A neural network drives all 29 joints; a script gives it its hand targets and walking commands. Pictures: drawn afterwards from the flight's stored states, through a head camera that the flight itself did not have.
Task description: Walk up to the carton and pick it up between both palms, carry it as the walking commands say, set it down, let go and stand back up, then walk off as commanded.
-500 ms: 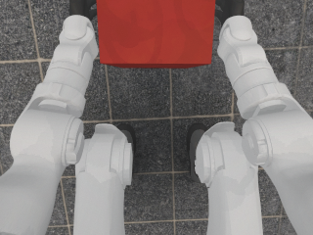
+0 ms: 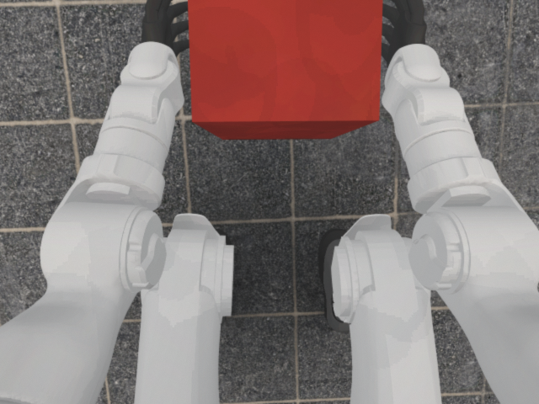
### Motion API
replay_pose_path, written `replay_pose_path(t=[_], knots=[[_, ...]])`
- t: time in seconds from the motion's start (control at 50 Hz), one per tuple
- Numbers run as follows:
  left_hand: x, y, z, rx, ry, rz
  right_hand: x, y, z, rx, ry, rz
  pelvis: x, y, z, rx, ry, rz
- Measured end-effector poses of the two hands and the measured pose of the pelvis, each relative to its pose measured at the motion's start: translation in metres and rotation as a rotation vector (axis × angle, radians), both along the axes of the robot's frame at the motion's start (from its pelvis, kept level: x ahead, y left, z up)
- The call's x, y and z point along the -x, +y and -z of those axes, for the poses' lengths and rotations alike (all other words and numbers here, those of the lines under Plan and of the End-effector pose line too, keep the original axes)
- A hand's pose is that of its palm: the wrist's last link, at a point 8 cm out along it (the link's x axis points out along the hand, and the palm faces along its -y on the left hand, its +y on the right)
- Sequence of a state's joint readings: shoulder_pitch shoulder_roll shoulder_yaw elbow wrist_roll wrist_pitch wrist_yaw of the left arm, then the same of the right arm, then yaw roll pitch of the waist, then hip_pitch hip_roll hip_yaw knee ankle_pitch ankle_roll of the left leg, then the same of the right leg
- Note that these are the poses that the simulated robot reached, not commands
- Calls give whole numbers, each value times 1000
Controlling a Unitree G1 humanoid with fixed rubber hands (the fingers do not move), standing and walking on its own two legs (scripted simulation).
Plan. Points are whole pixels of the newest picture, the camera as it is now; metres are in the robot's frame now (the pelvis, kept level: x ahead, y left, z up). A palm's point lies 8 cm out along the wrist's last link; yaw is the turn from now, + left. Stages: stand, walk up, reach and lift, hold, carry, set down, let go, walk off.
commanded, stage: reach and lift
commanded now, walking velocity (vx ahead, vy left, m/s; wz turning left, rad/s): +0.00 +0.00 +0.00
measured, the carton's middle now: (279, 74) +0.51 +0.01 -0.23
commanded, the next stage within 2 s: none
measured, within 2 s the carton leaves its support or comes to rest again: neither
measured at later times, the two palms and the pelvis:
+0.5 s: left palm (140, 23) +0.53 +0.15 -0.10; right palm (420, 34) +0.52 -0.13 -0.10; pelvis -0.01 +0.00 +0.02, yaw +0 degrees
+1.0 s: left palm (114, 5) +0.52 +0.15 -0.04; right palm (457, 13) +0.52 -0.14 -0.04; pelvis +0.00 +0.00 +0.06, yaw +0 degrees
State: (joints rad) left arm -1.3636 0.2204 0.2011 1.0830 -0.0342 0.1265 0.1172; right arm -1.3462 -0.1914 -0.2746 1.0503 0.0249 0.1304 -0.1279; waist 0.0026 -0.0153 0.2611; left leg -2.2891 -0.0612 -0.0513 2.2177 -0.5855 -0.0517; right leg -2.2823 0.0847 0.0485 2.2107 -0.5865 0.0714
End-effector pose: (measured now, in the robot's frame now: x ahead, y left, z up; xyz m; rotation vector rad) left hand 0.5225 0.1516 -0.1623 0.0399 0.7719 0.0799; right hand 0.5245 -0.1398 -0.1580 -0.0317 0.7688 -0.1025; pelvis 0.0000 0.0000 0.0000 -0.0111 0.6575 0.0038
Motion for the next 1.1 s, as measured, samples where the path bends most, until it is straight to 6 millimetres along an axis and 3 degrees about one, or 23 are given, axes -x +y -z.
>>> replay_pose_path(t=[0.42,0.74,1.1], knots=[[-4,2,-48,2,-75,-45,2,5,-42,-25,-74,48,5,0,-9,2,34,-8],[-4,1,-92,15,-81,-60,0,4,-89,-24,-80,52,-1,-1,-40,7,111,-11],[8,2,-138,28,-91,-74,12,4,-134,-35,-90,58,-1,-1,-73,4,122,-12]])
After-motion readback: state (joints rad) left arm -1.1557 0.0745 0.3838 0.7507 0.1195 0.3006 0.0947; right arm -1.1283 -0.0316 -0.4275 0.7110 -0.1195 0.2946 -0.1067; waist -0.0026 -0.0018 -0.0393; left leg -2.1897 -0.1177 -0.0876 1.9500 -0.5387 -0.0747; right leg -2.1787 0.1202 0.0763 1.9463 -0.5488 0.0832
